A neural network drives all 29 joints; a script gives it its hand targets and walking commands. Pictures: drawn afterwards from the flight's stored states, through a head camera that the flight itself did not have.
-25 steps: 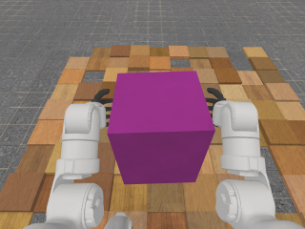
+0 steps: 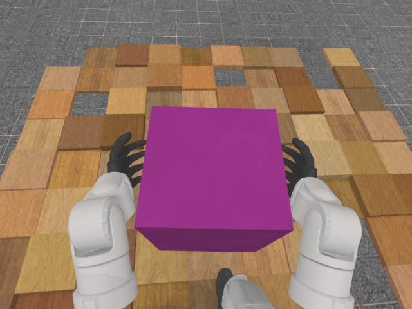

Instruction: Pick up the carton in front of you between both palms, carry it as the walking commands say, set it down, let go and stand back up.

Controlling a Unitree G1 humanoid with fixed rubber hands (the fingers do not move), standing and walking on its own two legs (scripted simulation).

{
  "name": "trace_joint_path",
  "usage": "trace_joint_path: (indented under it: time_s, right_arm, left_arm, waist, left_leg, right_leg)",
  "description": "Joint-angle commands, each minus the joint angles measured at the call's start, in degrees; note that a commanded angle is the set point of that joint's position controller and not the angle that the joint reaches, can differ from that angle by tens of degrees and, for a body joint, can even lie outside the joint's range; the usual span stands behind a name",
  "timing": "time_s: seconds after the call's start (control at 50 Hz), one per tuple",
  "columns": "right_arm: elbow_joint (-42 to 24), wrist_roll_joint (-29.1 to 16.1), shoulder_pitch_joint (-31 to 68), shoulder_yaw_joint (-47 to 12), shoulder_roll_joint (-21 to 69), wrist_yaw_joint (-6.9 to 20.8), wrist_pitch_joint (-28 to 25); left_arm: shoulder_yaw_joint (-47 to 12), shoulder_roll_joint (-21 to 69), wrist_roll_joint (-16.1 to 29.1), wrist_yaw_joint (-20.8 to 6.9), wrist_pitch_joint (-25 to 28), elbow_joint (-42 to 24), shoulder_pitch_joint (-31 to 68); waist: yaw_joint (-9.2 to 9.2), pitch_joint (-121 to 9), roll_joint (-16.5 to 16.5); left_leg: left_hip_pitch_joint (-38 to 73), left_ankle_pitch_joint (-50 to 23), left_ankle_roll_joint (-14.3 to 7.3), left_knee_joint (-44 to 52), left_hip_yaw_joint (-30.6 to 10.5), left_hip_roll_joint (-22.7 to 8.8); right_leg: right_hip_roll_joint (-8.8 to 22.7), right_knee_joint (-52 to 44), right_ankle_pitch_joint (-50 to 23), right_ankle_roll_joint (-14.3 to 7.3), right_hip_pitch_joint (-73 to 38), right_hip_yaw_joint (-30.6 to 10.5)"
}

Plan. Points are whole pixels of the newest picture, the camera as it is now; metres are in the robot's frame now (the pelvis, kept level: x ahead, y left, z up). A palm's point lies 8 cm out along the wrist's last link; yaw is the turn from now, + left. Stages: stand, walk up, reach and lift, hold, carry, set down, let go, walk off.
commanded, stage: carry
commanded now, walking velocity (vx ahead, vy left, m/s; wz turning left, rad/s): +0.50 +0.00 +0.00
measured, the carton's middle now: (210, 189) +0.34 -0.01 +0.01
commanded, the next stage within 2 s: none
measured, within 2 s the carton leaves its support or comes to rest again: neither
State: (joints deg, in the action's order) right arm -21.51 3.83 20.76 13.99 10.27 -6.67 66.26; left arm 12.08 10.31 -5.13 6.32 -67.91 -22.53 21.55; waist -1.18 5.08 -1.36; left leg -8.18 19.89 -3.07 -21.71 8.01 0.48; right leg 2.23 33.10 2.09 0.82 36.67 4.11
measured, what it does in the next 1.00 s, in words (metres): walks ahead: right foot, then left foot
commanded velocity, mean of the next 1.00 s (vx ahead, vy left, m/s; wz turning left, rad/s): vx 0.50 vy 0.00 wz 0.00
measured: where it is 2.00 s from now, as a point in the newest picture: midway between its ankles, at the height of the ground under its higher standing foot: (184, 112)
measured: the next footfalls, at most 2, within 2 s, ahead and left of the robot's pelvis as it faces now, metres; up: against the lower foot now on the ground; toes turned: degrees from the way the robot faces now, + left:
right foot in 0.08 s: +0.25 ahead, -0.09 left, -0.01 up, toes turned -6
left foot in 0.60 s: +0.59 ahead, +0.11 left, -0.02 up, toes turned +10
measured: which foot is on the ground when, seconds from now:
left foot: down 0.00-0.06, up 0.08-0.58, down 0.60-1.00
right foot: up 0.00-0.06, down 0.08-0.58, up 0.60-1.00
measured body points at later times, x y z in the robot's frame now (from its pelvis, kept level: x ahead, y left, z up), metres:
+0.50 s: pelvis +0.34 +0.00 -0.01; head +0.34 -0.01 +0.44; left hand +0.62 +0.16 +0.07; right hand +0.63 -0.15 +0.07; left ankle +0.51 +0.13 -0.71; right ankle +0.21 -0.08 -0.75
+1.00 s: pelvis +0.66 +0.04 -0.01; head +0.65 +0.06 +0.44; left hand +0.94 +0.19 +0.08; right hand +0.94 -0.11 +0.08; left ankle +0.55 +0.10 -0.76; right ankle +0.81 -0.11 -0.70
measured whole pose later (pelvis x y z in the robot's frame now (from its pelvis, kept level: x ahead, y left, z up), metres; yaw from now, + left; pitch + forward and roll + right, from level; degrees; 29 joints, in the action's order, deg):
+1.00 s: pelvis +0.66 +0.04 -0.01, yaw +0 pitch +4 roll -2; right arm -19.5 5.6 11.2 7.8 7.9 -5.3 69.5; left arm 6.5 8.0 -6.6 5.2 -70.4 -20.1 11.6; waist -0.3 -6.0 0.2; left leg -0.4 16.7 -3.2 -13.1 9.4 -0.4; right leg 5.5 39.7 6.8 1.1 37.7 7.9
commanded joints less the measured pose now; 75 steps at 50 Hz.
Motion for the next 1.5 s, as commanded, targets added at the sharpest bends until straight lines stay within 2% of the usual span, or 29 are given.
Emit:
trace_joint_path:
  time_s: [0.0,0.04,0.06,0.08,0.1,0.12,0.2,0.3,0.42,0.54,0.56,0.58,0.6,0.62,0.68,0.72,0.8,0.9,1.0,1.06,1.08,1.1,1.12,1.14,1.18,1.22,1.26,1.34,1.48]
  right_arm:
    - [-4.18,-22.66,32.68,-49.41,44.70,14.94,1.46]
    - [-1.83,-22.19,32.00,-49.33,42.47,15.26,2.16]
    - [-0.50,-21.90,32.89,-49.25,41.17,15.39,2.49]
    - [1.36,-22.18,33.52,-49.48,42.00,15.56,3.34]
    - [2.56,-22.60,30.73,-48.62,41.61,15.07,4.35]
    - [4.93,-21.89,32.12,-47.44,41.50,15.04,4.81]
    - [8.66,-22.60,34.26,-46.75,48.32,15.55,4.63]
    - [8.47,-20.94,31.20,-46.87,53.63,15.20,2.73]
    - [1.36,-19.32,21.86,-48.11,52.26,14.52,2.45]
    - [-2.08,-21.27,19.12,-48.47,48.34,15.46,4.29]
    - [-1.73,-21.09,18.51,-47.99,47.83,15.65,4.45]
    - [-1.40,-20.93,17.76,-47.45,47.20,15.81,4.80]
    - [0.76,-20.43,18.00,-46.80,46.09,16.15,4.54]
    - [2.21,-20.79,15.17,-46.61,47.31,16.26,4.30]
    - [0.40,-21.33,17.77,-47.54,51.51,16.76,3.06]
    - [-1.05,-22.26,19.14,-48.25,52.51,16.93,2.34]
    - [-4.56,-23.45,18.99,-48.74,51.02,17.33,2.09]
    - [-4.22,-23.38,19.77,-48.44,44.82,16.86,2.95]
    - [1.37,-21.30,21.26,-46.64,40.66,16.12,4.12]
    - [4.04,-21.26,25.59,-45.91,40.26,15.70,4.31]
    - [4.59,-21.53,27.82,-46.00,40.26,15.56,4.30]
    - [4.10,-22.56,30.70,-46.58,41.98,15.44,4.40]
    - [4.19,-23.09,33.82,-46.31,41.74,15.54,4.22]
    - [6.46,-24.09,37.19,-46.63,44.18,15.43,3.66]
    - [7.07,-25.34,41.15,-46.40,46.60,15.24,2.41]
    - [7.32,-26.04,45.56,-45.99,48.03,14.58,1.61]
    - [8.28,-26.10,48.59,-45.70,48.45,13.72,1.00]
    - [10.66,-26.01,53.28,-43.90,47.28,12.28,0.85]
    - [20.20,-24.49,57.59,-37.04,44.34,12.45,4.00]
  left_arm:
    - [-48.33,46.24,20.24,-11.67,0.26,-2.77,32.34]
    - [-48.14,44.56,21.09,-12.79,-0.81,-1.09,31.53]
    - [-47.40,43.11,21.22,-13.34,-1.34,0.05,30.71]
    - [-45.73,40.86,20.90,-13.64,-2.02,2.35,30.76]
    - [-43.40,38.35,19.87,-13.77,-2.76,6.38,26.04]
    - [-43.67,40.74,20.53,-14.04,-3.03,7.71,26.72]
    - [-43.79,48.03,22.77,-15.13,-2.76,9.10,30.72]
    - [-45.35,53.11,24.34,-16.52,-1.46,7.22,31.08]
    - [-45.78,52.80,23.40,-16.86,-1.19,2.55,20.35]
    - [-45.77,48.03,22.91,-16.03,-2.42,-0.59,17.01]
    - [-45.90,47.22,22.87,-16.00,-2.67,-1.07,17.41]
    - [-46.11,46.66,22.66,-15.99,-2.90,-1.05,17.73]
    - [-46.68,47.55,23.02,-15.82,-3.59,-1.01,18.30]
    - [-46.40,46.81,22.83,-15.88,-3.50,-0.04,17.40]
    - [-47.62,50.77,22.83,-15.97,-1.93,0.53,18.50]
    - [-48.35,52.99,22.91,-15.78,-0.99,0.13,18.68]
    - [-48.71,52.90,22.24,-14.71,0.15,-2.06,17.41]
    - [-48.50,48.11,21.84,-13.63,-0.68,-1.58,18.55]
    - [-47.36,43.84,21.58,-13.77,-2.39,2.74,21.80]
    - [-46.34,43.44,22.28,-14.06,-2.77,6.28,26.31]
    - [-45.71,43.62,22.38,-14.14,-2.71,7.82,27.11]
    - [-44.79,42.23,21.87,-14.16,-2.05,8.87,28.73]
    - [-44.35,44.00,22.41,-13.90,-1.58,10.87,28.81]
    - [-44.42,44.33,23.23,-13.63,-1.09,9.90,32.12]
    - [-45.86,47.88,25.62,-13.18,0.22,8.84,38.68]
    - [-46.28,50.13,27.45,-12.86,1.16,7.65,45.11]
    - [-45.82,50.30,28.43,-12.60,1.66,8.26,48.41]
    - [-44.33,48.17,28.96,-11.90,1.43,10.75,52.44]
    - [-39.44,46.55,27.27,-10.89,-1.23,18.95,58.57]
  waist:
    - [-0.69,-31.16,10.23]
    - [1.17,-33.38,8.27]
    - [3.00,-34.59,3.78]
    - [1.87,-38.26,-8.02]
    - [3.78,-40.49,-14.02]
    - [3.58,-37.38,-11.72]
    - [2.85,-30.92,-3.54]
    - [1.99,-26.36,-3.95]
    - [2.42,-22.48,-5.61]
    - [1.44,-25.27,-6.89]
    - [0.36,-28.49,-3.78]
    - [0.04,-33.33,2.94]
    - [0.77,-36.05,16.04]
    - [0.13,-34.58,15.21]
    - [0.51,-29.66,4.39]
    - [0.85,-29.10,5.70]
    - [0.62,-26.32,7.59]
    - [0.27,-22.56,8.26]
    - [-0.05,-18.07,9.62]
    - [1.25,-22.66,11.41]
    - [2.78,-27.71,9.29]
    - [4.05,-35.41,-3.70]
    - [5.26,-35.69,-17.18]
    - [4.36,-34.44,-12.11]
    - [4.01,-31.61,-0.15]
    - [2.62,-31.24,-1.10]
    - [2.94,-31.16,-4.28]
    - [4.27,-31.39,-5.58]
    - [3.81,-30.78,-2.70]
  left_leg:
    - [20.14,-50.77,-2.53,-4.30,-3.38,-9.73]
    - [11.92,-46.67,0.31,-16.05,-0.34,-8.16]
    - [1.77,-30.74,1.08,-25.51,-0.99,-6.43]
    - [-14.10,5.78,1.67,-35.12,-2.83,-1.85]
    - [-27.63,13.69,2.24,-47.66,-5.99,2.10]
    - [-32.60,11.74,1.48,-49.65,-8.60,-0.34]
    - [-31.18,-0.53,2.91,-43.07,-8.03,-5.00]
    - [-34.03,-7.22,5.55,-32.76,-4.84,-6.50]
    - [-28.55,-20.19,3.99,-13.91,0.10,-3.79]
    - [-5.85,-22.19,1.19,-1.09,5.64,1.68]
    - [5.71,-19.69,1.65,-0.14,5.26,0.36]
    - [16.92,-15.02,0.57,-2.36,-9.65,-11.82]
    - [30.55,-14.35,-9.59,1.16,-35.83,-27.09]
    - [28.14,-14.25,-11.62,5.67,-39.39,-25.40]
    - [15.71,-22.02,-6.46,6.34,-22.69,-20.55]
    - [10.09,-17.36,-5.09,9.16,-16.85,-18.58]
    - [9.81,-15.13,-5.44,13.06,-11.27,-16.94]
    - [14.88,-30.99,-4.22,10.26,-6.18,-14.32]
    - [16.36,-41.21,-3.41,7.52,-2.65,-13.36]
    - [12.25,-56.17,-1.26,-7.26,3.07,-11.57]
    - [3.88,-48.91,0.27,-17.62,4.12,-10.00]
    - [-15.47,-31.17,3.10,-36.45,2.13,-4.81]
    - [-28.15,4.81,3.22,-50.59,-2.06,3.35]
    - [-32.62,7.97,1.01,-59.11,-9.36,-0.03]
    - [-31.95,3.47,-0.53,-53.20,-11.82,-5.53]
    - [-26.58,-0.39,0.40,-41.81,-10.16,-7.22]
    - [-24.58,-1.77,1.33,-33.86,-7.81,-6.53]
    - [-22.51,-11.55,2.51,-19.17,-5.79,-5.87]
    - [-9.82,-25.20,0.76,1.30,-0.14,-1.95]
  right_leg:
    - [-4.29,-10.86,-9.94,-1.39,-12.34,5.73]
    - [-3.12,-14.33,-12.16,-2.92,-29.84,5.90]
    - [2.55,-10.88,-14.78,-2.83,-40.46,0.40]
    - [16.01,-2.35,-32.67,-5.88,-55.30,-15.14]
    - [21.29,-6.10,-17.95,-15.03,-62.94,-28.59]
    - [20.07,-10.34,-8.41,-14.74,-59.51,-28.60]
    - [14.57,-15.37,-9.38,-11.42,-44.65,-15.86]
    - [13.11,-21.28,-2.61,-11.47,-39.91,-9.92]
    - [9.87,-20.09,-20.54,-7.56,-43.11,-1.85]
    - [8.29,-3.84,-37.28,-3.71,-42.99,4.10]
    - [6.53,6.98,-28.66,-2.06,-36.61,6.04]
    - [5.23,19.46,-7.45,-0.78,-25.91,4.68]
    - [-3.16,34.32,21.98,1.10,-5.34,1.47]
    - [-3.43,41.73,25.44,0.05,1.54,-3.80]
    - [3.63,38.31,17.64,-1.71,1.28,-4.81]
    - [4.54,33.50,14.49,-1.02,-1.59,-3.37]
    - [4.63,22.45,12.23,0.85,1.57,0.63]
    - [3.33,11.08,5.64,1.15,4.62,3.96]
    - [-0.02,0.74,2.60,-1.24,0.49,8.28]
    - [-5.13,-4.27,4.55,-3.88,-18.05,13.16]
    - [-3.13,-4.71,7.01,-5.20,-32.60,9.82]
    - [12.30,-6.78,21.27,-13.50,-50.25,-16.10]
    - [19.94,-17.19,14.84,-18.16,-53.51,-35.85]
    - [20.72,-14.92,8.07,-19.01,-52.69,-31.91]
    - [18.51,-13.52,3.48,-15.70,-43.06,-21.79]
    - [15.87,-16.06,9.84,-12.22,-35.87,-13.64]
    - [14.64,-16.24,8.82,-12.88,-33.77,-9.20]
    - [13.15,-13.78,3.54,-12.95,-34.70,-4.26]
    - [8.95,3.62,3.79,-6.48,-34.63,1.04]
